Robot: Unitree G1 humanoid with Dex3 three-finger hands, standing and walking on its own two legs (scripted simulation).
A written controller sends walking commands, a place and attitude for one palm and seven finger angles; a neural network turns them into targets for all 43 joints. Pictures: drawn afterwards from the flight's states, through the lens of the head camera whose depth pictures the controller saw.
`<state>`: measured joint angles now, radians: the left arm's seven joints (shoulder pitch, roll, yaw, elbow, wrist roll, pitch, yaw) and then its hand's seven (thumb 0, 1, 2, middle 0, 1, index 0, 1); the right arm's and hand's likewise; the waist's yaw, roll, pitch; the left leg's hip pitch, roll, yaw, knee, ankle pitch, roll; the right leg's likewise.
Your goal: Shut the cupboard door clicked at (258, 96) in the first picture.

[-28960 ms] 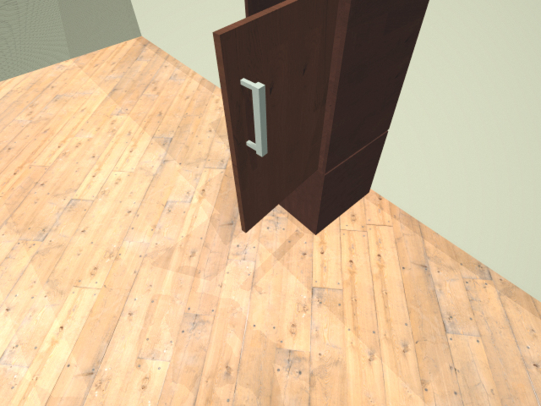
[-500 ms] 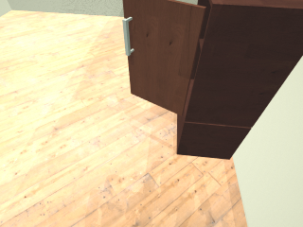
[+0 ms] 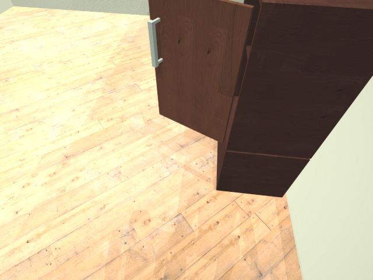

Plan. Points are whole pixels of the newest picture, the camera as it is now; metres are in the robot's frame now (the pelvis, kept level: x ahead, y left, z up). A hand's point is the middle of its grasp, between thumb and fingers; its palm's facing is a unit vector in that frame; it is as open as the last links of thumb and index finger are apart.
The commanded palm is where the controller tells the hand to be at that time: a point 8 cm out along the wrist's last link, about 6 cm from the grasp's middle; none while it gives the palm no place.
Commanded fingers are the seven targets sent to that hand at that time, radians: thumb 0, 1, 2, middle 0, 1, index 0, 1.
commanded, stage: look to check the result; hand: left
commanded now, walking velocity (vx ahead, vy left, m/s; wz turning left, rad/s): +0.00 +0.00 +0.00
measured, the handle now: (156, 43) +0.90 +0.17 +0.06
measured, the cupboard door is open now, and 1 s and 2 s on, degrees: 64 64 64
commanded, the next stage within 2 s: walk to a spot facing it in 0.06 s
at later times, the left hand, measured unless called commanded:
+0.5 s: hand out of the picture -0.01 +0.20 -0.21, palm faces +0.18 -0.96 -0.21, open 7.4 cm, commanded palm none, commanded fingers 0.00 0.90 0.90 -0.20 -0.30 -0.20 -0.30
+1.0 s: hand out of the picture -0.01 +0.20 -0.16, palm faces +0.41 -0.85 -0.32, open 7.3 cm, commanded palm none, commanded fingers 0.00 0.90 0.90 -0.20 -0.30 -0.20 -0.30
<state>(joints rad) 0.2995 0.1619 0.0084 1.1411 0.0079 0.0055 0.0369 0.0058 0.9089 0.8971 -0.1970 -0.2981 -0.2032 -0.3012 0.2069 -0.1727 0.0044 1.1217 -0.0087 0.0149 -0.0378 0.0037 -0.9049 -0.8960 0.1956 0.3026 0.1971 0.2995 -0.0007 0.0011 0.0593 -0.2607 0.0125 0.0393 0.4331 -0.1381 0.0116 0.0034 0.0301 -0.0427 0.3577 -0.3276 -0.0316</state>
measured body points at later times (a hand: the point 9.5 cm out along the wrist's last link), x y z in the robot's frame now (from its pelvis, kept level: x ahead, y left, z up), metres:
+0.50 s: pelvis +0.01 +0.01 -0.03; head +0.03 +0.04 +0.42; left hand -0.02 +0.25 -0.19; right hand +0.04 -0.23 -0.17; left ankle +0.05 +0.11 -0.74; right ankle -0.08 -0.09 -0.74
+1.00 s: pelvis +0.00 -0.04 -0.01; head +0.05 -0.03 +0.44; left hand -0.03 +0.25 -0.13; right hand +0.18 -0.26 -0.16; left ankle +0.00 +0.09 -0.69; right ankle +0.03 -0.16 -0.74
